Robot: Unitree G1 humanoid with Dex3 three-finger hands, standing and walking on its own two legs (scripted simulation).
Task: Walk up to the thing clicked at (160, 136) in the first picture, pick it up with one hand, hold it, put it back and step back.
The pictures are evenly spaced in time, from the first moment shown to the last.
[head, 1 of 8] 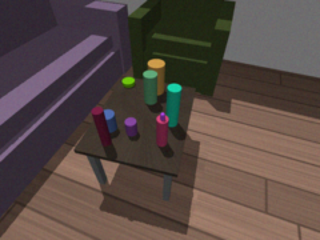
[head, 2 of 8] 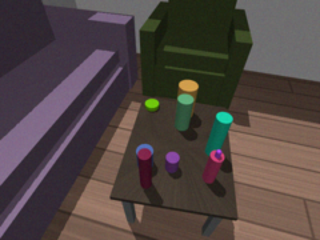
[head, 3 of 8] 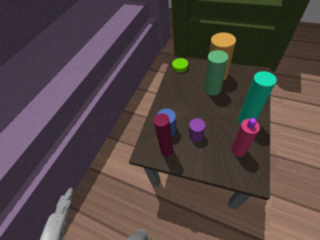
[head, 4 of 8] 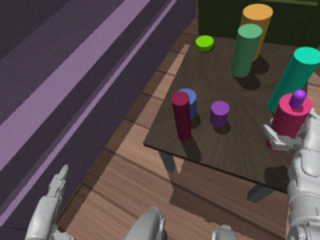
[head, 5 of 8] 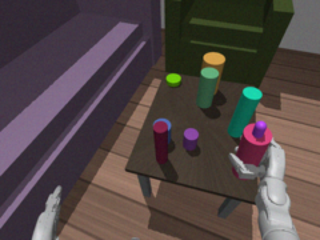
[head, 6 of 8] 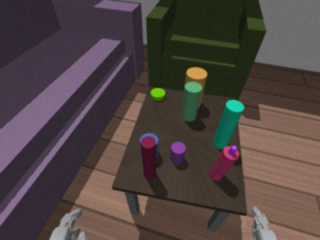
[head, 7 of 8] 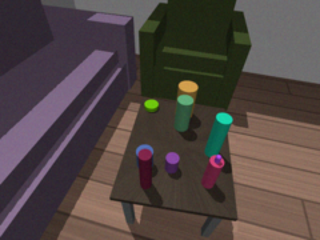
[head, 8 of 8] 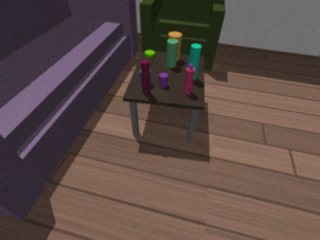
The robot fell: no
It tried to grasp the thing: yes
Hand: right
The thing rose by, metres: 0.28
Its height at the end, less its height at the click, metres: +0.00
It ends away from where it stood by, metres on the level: 0.02
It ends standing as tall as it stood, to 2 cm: yes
